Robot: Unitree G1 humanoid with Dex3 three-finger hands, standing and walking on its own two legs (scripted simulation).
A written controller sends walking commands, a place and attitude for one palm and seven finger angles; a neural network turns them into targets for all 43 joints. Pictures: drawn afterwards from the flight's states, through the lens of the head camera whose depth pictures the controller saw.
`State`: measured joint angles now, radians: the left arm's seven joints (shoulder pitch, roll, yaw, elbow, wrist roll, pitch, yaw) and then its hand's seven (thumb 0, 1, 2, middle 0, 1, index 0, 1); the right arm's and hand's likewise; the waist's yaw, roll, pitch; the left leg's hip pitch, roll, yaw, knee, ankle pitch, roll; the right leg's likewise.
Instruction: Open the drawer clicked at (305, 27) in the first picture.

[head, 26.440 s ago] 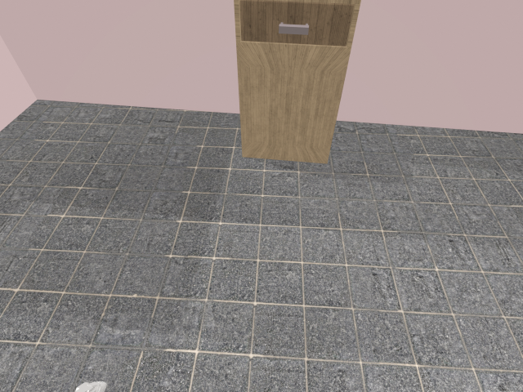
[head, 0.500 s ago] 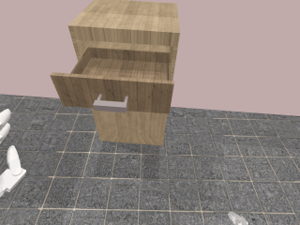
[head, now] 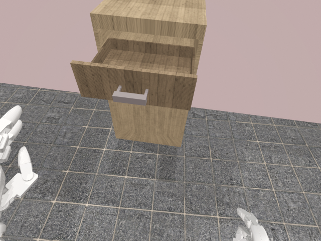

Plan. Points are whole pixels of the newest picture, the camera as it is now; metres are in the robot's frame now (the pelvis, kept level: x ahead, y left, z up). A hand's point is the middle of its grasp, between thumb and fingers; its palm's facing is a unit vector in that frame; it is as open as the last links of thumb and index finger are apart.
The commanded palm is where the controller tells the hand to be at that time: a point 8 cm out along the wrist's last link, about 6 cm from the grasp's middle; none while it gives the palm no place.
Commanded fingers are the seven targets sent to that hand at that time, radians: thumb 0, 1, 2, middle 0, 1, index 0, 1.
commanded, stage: stop stepping back and stand still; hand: left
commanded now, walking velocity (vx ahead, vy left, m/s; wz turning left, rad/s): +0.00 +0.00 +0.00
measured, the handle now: (131, 94) +0.61 +0.14 +0.00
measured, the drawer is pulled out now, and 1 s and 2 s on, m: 0.29 0.29 0.29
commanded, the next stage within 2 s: let the arm hang, fingers relaxed in 0.70 s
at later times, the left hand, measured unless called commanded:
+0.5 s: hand (34, 162) +0.21 +0.24 +0.17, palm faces +0.35 -0.81 -0.48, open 7.5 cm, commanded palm +0.15 +0.28 +0.19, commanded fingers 0.00 0.90 0.90 -0.20 -0.30 -0.20 -0.30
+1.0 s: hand (71, 235) +0.16 +0.24 -0.11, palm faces +0.06 -0.94 -0.33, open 7.4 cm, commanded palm none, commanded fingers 0.00 0.90 0.90 -0.20 -0.30 -0.20 -0.30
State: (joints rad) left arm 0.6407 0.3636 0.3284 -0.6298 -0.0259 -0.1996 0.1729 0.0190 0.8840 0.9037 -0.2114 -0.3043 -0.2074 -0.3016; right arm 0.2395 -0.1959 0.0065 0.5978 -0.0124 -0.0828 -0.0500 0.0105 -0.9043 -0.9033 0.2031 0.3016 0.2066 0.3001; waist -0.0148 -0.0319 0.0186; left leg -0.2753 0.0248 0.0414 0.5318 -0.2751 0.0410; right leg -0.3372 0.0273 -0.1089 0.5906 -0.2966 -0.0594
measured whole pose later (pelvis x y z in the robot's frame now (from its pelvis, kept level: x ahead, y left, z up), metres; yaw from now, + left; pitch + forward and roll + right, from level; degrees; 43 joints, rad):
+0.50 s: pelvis +0.02 +0.00 +0.01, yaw +1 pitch -1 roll +0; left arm 0.66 0.40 0.36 -0.61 -0.04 -0.21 0.17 0.02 0.88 0.90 -0.21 -0.30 -0.21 -0.30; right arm 0.18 -0.21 0.00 0.61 0.01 -0.08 -0.04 0.01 -0.91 -0.90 0.20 0.30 0.20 0.30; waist -0.01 -0.01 0.07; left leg -0.22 0.02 0.01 0.46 -0.23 0.00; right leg -0.21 0.05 -0.07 0.42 -0.21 -0.06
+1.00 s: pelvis +0.02 +0.02 +0.00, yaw +1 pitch +0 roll +0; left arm 0.25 0.25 0.06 0.58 0.03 0.05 0.02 0.01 0.90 0.90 -0.20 -0.30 -0.19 -0.30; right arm 0.14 -0.24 0.00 0.82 -0.02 -0.01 0.01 0.01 -0.91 -0.90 0.20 0.30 0.21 0.30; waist -0.01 0.03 0.03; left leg -0.29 -0.03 0.02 0.57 -0.28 0.03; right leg -0.29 0.01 -0.06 0.58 -0.28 -0.04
